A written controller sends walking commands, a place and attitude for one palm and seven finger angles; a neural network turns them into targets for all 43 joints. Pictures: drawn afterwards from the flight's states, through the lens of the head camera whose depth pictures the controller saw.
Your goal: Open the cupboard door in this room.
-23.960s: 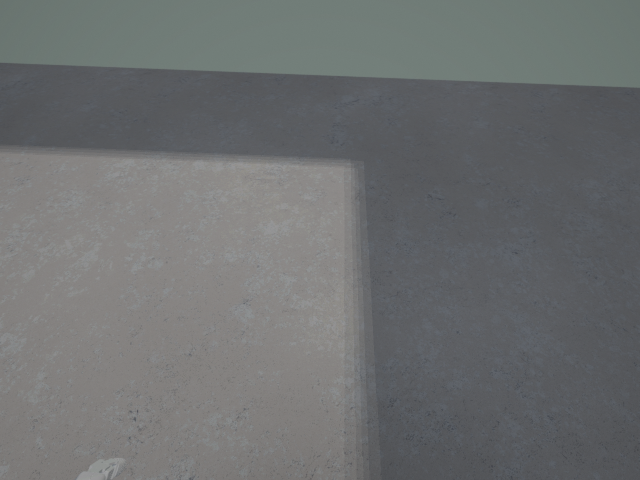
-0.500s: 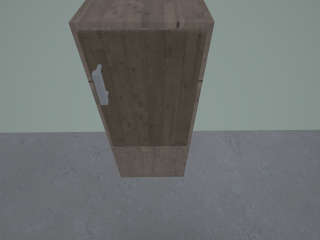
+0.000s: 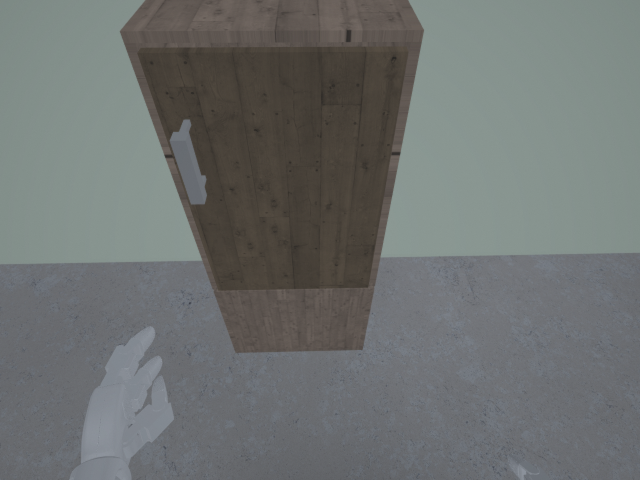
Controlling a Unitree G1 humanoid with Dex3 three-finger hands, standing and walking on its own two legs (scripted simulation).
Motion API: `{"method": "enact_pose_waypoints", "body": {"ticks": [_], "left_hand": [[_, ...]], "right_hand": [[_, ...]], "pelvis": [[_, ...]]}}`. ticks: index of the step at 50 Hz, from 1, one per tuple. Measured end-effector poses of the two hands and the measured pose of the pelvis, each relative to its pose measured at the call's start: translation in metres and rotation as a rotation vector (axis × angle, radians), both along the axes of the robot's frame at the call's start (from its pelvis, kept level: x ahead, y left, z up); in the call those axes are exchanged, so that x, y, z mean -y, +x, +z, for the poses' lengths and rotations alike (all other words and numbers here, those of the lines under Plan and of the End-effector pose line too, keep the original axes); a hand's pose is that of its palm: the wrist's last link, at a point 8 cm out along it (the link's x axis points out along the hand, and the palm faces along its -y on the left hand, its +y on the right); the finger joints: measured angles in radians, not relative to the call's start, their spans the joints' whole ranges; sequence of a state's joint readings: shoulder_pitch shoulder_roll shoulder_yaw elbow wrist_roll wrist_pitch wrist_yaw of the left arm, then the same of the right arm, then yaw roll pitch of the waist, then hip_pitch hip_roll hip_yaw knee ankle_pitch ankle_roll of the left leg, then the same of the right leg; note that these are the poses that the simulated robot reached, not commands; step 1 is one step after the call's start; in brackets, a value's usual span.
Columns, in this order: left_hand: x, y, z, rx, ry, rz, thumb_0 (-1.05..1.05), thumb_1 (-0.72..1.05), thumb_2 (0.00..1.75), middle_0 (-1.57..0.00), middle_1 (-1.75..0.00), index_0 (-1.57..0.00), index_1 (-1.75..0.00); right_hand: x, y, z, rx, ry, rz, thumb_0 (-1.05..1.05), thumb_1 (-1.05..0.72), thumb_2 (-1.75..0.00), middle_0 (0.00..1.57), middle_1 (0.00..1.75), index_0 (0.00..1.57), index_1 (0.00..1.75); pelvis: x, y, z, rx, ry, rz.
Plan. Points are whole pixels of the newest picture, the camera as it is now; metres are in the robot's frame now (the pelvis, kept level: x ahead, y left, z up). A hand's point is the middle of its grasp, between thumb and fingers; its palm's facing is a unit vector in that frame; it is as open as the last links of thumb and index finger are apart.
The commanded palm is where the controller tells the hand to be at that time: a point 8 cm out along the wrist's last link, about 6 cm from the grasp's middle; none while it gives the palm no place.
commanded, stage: raise the hand with hooked fingers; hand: left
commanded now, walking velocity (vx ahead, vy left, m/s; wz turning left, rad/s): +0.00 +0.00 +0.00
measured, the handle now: (192, 162) +0.59 +0.23 +0.07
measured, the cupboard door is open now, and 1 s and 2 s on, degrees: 0 0 0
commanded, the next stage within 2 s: move the hooked fingers beside the handle in 1.88 s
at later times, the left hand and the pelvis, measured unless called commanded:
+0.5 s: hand (156, 421) +0.20 +0.20 +0.00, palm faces +0.00 -1.00 -0.06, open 10.4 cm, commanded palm +0.16 +0.26 +0.02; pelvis -0.03 -0.02 -0.05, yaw +2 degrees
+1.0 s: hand (105, 368) +0.24 +0.25 +0.05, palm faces +0.09 -0.99 -0.05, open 13.3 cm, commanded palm +0.21 +0.30 +0.06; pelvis -0.02 +0.00 -0.02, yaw +1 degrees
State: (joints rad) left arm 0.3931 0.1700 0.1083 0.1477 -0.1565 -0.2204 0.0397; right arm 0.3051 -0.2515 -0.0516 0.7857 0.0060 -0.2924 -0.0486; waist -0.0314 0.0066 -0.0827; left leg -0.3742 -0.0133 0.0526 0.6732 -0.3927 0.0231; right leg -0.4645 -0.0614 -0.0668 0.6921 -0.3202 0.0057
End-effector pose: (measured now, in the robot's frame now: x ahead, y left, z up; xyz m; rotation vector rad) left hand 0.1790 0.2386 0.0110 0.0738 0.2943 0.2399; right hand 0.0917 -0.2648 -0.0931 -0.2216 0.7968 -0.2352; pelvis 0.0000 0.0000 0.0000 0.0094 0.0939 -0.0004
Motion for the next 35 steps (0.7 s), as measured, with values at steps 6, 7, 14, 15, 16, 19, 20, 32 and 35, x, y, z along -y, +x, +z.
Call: {"method": "enact_pose_waypoints", "body": {"ticks": [6, 7, 14, 15, 16, 19, 20, 32, 35], "left_hand": [[0.017, -0.001, -0.001, 0.338, -0.059, -0.222, 0.01, 0.72, 0.81, -0.21, -0.43, -0.21, -0.43], [0.016, -0.009, -0.009, 0.317, -0.068, -0.227, 0.01, 0.7, 0.8, -0.22, -0.44, -0.21, -0.44], [-0.01, -0.059, -0.037, 0.186, -0.05, -0.064, 0.01, 0.52, 0.73, -0.23, -0.55, -0.23, -0.54], [-0.013, -0.06, -0.033, 0.209, -0.033, -0.057, 0.01, 0.5, 0.72, -0.23, -0.56, -0.23, -0.56], [-0.014, -0.06, -0.028, 0.238, -0.019, -0.06, 0.01, 0.48, 0.71, -0.23, -0.58, -0.23, -0.57], [-0.013, -0.045, -0.015, 0.305, 0.003, -0.121, 0.01, 0.4, 0.68, -0.23, -0.62, -0.23, -0.62], [-0.013, -0.038, -0.011, 0.311, 0.004, -0.15, 0.01, 0.38, 0.67, -0.24, -0.64, -0.23, -0.63], [-0.032, 0.006, 0.016, 0.225, -0.004, -0.173, 0.0, 0.1, 0.55, -0.26, -0.82, -0.26, -0.81], [-0.039, 0.007, 0.021, 0.251, 0.007, -0.167, 0.0, 0.03, 0.52, -0.26, -0.86, -0.26, -0.86]], "right_hand": [[0.022, 0.092, 0.037, 0.315, -0.088, 0.118, 0.02, -0.92, -0.9, 0.2, 0.3, 0.2, 0.3], [0.021, 0.104, 0.04, 0.348, -0.097, 0.137, 0.02, -0.92, -0.9, 0.2, 0.3, 0.2, 0.3], [-0.012, 0.144, 0.031, 0.397, -0.077, 0.274, 0.01, -0.91, -0.9, 0.2, 0.3, 0.2, 0.3], [-0.018, 0.143, 0.025, 0.38, -0.064, 0.291, 0.01, -0.91, -0.9, 0.2, 0.3, 0.2, 0.3], [-0.025, 0.14, 0.017, 0.358, -0.047, 0.304, 0.01, -0.91, -0.9, 0.2, 0.3, 0.2, 0.3], [-0.041, 0.121, -0.008, 0.276, 0.01, 0.318, 0.01, -0.91, -0.9, 0.2, 0.3, 0.2, 0.3], [-0.045, 0.113, -0.016, 0.246, 0.03, 0.313, 0.01, -0.91, -0.9, 0.2, 0.3, 0.2, 0.3], [-0.026, 0.009, -0.03, 0.027, 0.068, 0.101, 0.02, -0.9, -0.9, 0.21, 0.3, 0.21, 0.3], [-0.011, 0.002, -0.023, 0.019, 0.019, 0.088, 0.02, -0.9, -0.9, 0.21, 0.3, 0.21, 0.3]], "pelvis": [[0.012, -0.009, -0.035, -0.089, 0.008, -0.018], [0.013, -0.01, -0.04, -0.096, 0.008, -0.017], [0.021, -0.016, -0.06, -0.126, -0.027, 0.025], [0.022, -0.017, -0.062, -0.127, -0.033, 0.031], [0.022, -0.018, -0.063, -0.128, -0.04, 0.037], [0.023, -0.023, -0.065, -0.126, -0.056, 0.049], [0.023, -0.024, -0.065, -0.125, -0.059, 0.051], [0.013, -0.024, -0.038, -0.103, -0.032, 0.013], [0.01, -0.023, -0.035, -0.096, -0.031, 0.012]]}}
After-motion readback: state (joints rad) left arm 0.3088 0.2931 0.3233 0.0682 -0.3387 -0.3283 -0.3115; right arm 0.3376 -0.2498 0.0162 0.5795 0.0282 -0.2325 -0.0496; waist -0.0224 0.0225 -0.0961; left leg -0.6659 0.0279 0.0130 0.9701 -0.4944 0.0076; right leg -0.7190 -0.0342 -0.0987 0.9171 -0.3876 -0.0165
